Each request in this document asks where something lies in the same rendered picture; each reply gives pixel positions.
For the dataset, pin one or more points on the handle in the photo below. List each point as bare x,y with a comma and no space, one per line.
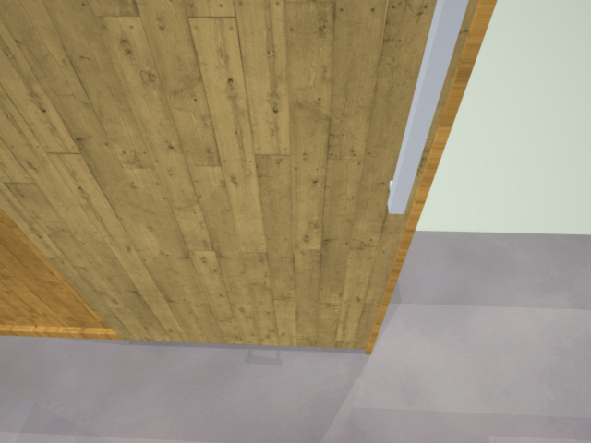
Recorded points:
445,26

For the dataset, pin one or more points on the wardrobe door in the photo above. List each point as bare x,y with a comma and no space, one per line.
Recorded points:
215,171
33,292

